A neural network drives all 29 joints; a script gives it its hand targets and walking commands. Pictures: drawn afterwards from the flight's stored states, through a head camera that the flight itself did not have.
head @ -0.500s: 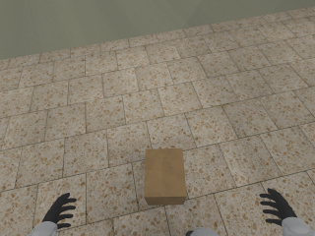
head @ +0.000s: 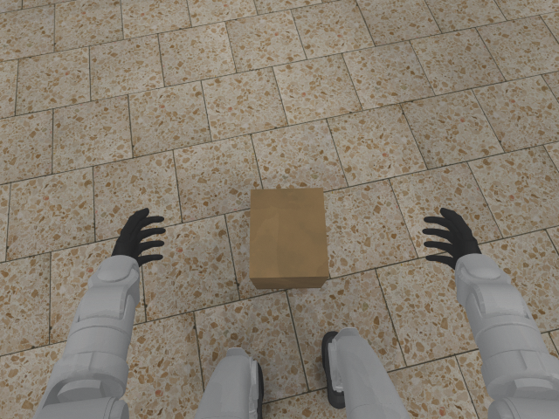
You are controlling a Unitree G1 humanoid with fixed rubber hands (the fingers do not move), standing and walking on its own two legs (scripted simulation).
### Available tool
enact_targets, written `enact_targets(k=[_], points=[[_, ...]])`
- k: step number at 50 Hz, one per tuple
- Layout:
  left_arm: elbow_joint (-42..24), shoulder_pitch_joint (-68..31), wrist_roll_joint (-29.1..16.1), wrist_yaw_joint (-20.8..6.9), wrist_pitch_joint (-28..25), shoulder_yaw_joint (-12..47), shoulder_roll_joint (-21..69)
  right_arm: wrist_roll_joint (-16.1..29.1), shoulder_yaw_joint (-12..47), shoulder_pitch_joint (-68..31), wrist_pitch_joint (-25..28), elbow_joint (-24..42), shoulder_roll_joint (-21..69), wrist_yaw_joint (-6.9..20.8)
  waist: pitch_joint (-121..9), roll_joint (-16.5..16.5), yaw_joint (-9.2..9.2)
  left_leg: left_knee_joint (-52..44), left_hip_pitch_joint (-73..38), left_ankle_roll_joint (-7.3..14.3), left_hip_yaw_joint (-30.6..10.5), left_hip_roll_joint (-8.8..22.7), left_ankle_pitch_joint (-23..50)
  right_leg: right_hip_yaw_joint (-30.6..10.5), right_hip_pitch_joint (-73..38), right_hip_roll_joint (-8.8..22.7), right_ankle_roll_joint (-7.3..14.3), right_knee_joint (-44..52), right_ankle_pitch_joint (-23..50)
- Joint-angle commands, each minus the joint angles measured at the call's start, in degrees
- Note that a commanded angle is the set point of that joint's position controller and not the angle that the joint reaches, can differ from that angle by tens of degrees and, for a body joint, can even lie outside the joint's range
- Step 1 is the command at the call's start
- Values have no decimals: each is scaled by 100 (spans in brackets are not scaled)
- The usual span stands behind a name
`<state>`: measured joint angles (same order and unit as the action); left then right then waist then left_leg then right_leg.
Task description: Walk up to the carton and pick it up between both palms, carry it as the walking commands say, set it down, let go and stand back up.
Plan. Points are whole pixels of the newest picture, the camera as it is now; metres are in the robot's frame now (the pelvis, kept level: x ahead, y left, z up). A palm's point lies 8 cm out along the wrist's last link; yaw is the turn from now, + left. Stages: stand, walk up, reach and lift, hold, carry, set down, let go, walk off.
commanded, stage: reach and lift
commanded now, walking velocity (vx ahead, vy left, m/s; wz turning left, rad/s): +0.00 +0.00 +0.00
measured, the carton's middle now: (287, 241) +0.49 -0.01 -0.59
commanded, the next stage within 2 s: none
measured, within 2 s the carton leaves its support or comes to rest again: neither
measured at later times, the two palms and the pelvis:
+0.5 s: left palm (175, 190) +0.48 +0.19 -0.13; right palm (409, 187) +0.46 -0.23 -0.14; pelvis -0.02 -0.01 -0.04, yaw +2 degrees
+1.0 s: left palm (191, 192) +0.51 +0.18 -0.21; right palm (385, 188) +0.49 -0.21 -0.21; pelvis -0.01 +0.00 -0.09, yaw +3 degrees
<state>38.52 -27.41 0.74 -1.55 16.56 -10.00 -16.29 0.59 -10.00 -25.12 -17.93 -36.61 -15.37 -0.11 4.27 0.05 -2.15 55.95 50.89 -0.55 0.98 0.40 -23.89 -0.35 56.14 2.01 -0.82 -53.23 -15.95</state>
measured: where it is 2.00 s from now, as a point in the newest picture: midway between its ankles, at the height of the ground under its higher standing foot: (295, 398)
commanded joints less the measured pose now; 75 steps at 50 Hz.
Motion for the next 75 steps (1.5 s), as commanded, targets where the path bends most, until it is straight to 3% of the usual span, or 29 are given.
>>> enact_targets(k=[1,15,20,27,37,42,50,58,64,75], points=[[-340,-1417,-16,60,-39,-234,-678,-53,-317,-1417,70,334,-784,6,-3237,44,-11,-899,-227,-106,58,-282,560,224,-2023,-409,-85,251,575],[520,-3621,-169,102,-510,-456,-756,12,-657,-3443,581,-253,-575,-183,-5001,19,1,-407,1088,-97,47,-421,963,194,-1517,-464,-121,-188,1245],[786,-4329,-269,53,-718,-442,-858,63,-698,-4021,746,-343,-479,-310,-5691,-26,-33,-234,1728,-96,102,-490,1143,95,-1718,-469,-114,-363,1786],[950,-5203,-163,-10,-905,-618,-1010,-135,-859,-5030,859,-404,-293,-390,-6424,-66,57,-130,2418,-87,189,-566,1353,-132,-2351,-474,-135,-551,2519],[761,-5118,285,51,-1074,-923,-525,-653,-1473,-4832,1125,-412,-66,-239,-6690,96,-95,-36,2400,-203,137,-589,2316,0,-1978,-477,-136,-727,3457],[679,-4892,390,107,-1118,-954,-263,-722,-1622,-4653,1251,-416,22,-96,-6393,161,-104,255,2558,-246,69,-563,2429,73,-964,-467,-122,-951,3181],[788,-5301,165,292,-1067,-743,-274,-562,-1532,-5069,1287,-782,-185,-87,-6270,214,-133,1418,3254,-332,97,-599,1543,258,781,-512,-146,-1994,1957],[582,-5702,-187,568,-910,-280,-481,-233,-1312,-5447,1231,-731,-530,-293,-7251,348,-205,2630,3329,-385,189,-622,1421,440,1339,-563,-161,-3159,1729],[539,-5991,-392,692,-811,-65,-667,26,-1098,-5780,1154,-731,-703,-437,-7217,272,-160,3234,3860,-355,269,-584,1002,461,1648,-527,-168,-3807,1421],[1311,-6513,-682,737,-933,162,-847,373,-778,-6342,1253,-1507,-799,-608,-6364,212,-199,4173,4914,-278,241,-488,232,354,2298,-407,-138,-4725,787]])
